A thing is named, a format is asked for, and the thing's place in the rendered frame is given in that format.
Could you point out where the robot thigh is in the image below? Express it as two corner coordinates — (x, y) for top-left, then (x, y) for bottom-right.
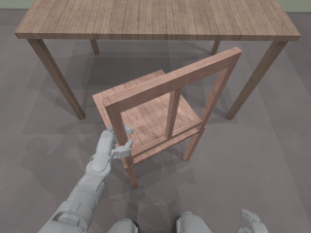
(176, 215), (212, 233)
(107, 220), (138, 233)

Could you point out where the left robot thigh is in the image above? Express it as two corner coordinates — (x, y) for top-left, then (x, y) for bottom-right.
(107, 220), (138, 233)

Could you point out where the right robot thigh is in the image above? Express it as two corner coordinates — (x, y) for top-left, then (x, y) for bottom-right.
(176, 215), (212, 233)

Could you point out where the table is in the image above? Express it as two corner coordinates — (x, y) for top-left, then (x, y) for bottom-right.
(14, 0), (301, 120)

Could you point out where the left robot forearm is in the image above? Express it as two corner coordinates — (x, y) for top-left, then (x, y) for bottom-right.
(38, 152), (112, 233)

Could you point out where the chair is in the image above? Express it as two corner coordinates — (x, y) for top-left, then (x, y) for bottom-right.
(92, 47), (243, 190)

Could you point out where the robot left upper arm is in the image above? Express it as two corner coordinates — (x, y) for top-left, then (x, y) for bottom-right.
(41, 220), (87, 233)

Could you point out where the left robot hand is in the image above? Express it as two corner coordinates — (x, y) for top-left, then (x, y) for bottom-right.
(95, 124), (134, 160)

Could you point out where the right robot hand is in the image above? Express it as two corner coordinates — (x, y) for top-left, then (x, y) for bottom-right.
(238, 209), (268, 233)

